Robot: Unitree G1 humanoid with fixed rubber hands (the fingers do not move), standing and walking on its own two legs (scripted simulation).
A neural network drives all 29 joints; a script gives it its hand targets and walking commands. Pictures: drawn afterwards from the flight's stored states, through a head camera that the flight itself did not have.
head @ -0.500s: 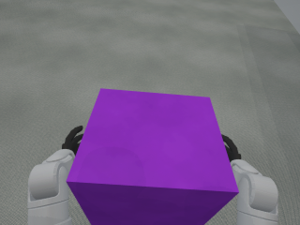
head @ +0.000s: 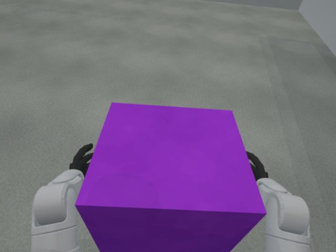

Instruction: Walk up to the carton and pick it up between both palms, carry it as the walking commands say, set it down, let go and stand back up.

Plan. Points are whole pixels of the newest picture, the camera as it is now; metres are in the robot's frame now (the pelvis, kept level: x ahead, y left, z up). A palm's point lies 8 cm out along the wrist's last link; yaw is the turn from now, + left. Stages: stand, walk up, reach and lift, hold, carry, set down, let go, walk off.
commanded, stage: carry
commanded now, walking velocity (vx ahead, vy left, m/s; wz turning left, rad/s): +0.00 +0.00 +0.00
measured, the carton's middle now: (167, 184) +0.27 +0.01 +0.02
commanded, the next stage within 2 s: none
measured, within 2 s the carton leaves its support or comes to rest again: neither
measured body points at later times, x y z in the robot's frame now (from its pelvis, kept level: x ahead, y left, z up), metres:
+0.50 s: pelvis +0.00 -0.02 +0.00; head -0.02 -0.01 +0.45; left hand +0.27 +0.18 +0.07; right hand +0.26 -0.21 +0.06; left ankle +0.04 +0.07 -0.73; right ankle -0.01 -0.12 -0.73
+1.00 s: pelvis +0.02 -0.03 +0.00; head +0.01 -0.04 +0.45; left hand +0.29 +0.17 +0.06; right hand +0.29 -0.22 +0.05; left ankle +0.04 +0.07 -0.73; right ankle -0.01 -0.12 -0.73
